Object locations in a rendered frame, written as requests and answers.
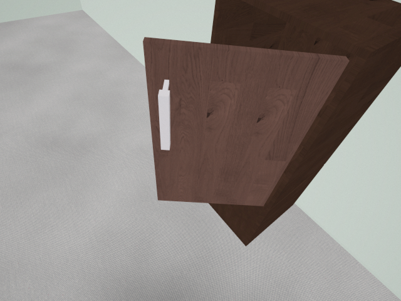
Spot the cupboard door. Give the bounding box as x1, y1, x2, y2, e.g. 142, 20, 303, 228
143, 37, 349, 206

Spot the handle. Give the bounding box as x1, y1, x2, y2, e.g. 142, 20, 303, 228
158, 80, 170, 151

